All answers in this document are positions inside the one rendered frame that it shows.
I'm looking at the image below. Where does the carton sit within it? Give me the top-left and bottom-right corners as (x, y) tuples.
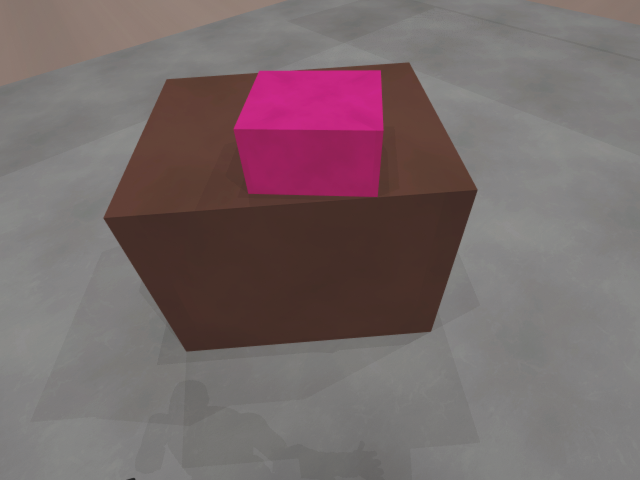
(234, 70), (383, 197)

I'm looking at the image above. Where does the pedestal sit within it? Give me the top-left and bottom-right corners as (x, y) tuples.
(104, 62), (478, 352)

